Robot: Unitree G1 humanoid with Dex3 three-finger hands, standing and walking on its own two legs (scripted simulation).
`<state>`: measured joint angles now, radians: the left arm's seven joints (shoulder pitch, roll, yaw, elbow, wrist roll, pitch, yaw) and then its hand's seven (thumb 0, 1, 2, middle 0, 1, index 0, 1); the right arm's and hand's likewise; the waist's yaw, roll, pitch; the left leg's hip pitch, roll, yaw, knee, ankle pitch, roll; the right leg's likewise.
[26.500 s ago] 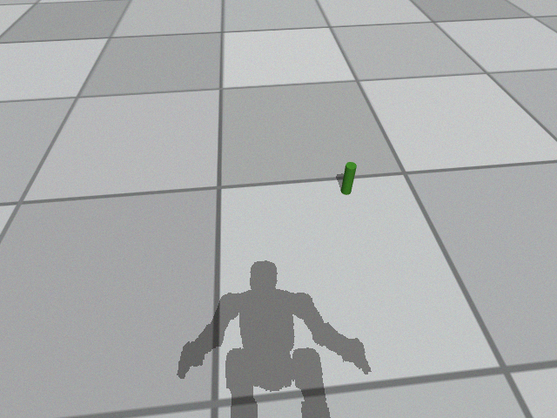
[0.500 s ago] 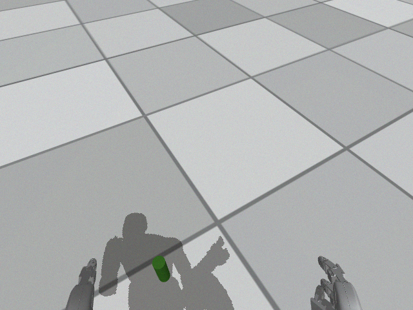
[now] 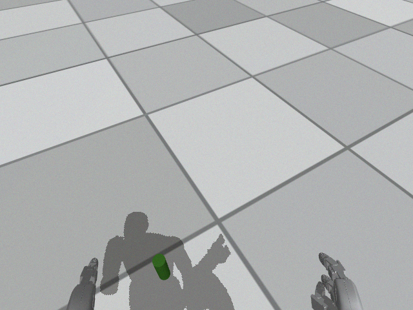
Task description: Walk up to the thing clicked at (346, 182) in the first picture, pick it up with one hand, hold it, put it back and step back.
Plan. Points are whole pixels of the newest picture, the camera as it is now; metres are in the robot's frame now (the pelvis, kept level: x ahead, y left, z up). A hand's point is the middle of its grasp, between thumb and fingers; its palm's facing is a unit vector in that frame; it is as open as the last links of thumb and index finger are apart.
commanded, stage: home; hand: left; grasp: from the side
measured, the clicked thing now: (161, 267) +0.41 +0.20 -0.63
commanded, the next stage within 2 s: stand in 0.64 s
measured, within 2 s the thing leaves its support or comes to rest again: neither
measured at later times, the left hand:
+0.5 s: hand (113, 304) +0.17 +0.19 -0.06, palm faces +0.10 -0.95 -0.29, open 17.6 cm
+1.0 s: hand (112, 304) +0.17 +0.19 -0.06, palm faces +0.10 -0.95 -0.29, open 14.2 cm
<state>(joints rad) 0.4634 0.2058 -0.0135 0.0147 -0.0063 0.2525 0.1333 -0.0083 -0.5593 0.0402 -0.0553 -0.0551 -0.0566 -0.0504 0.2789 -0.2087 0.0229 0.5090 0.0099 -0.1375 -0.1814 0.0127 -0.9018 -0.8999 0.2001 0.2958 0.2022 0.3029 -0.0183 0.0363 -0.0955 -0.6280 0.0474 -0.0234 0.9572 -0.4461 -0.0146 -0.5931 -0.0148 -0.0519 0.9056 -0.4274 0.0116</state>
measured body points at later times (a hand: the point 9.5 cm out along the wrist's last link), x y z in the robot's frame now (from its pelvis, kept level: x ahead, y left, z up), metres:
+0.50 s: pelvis +0.00 +0.01 +0.00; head +0.02 +0.01 +0.45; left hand +0.16 +0.24 -0.04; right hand +0.16 -0.23 -0.07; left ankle +0.02 +0.13 -0.69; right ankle +0.02 -0.13 -0.69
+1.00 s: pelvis +0.01 +0.01 +0.00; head +0.03 +0.01 +0.45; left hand +0.16 +0.24 -0.04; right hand +0.17 -0.23 -0.07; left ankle +0.02 +0.13 -0.69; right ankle +0.02 -0.13 -0.69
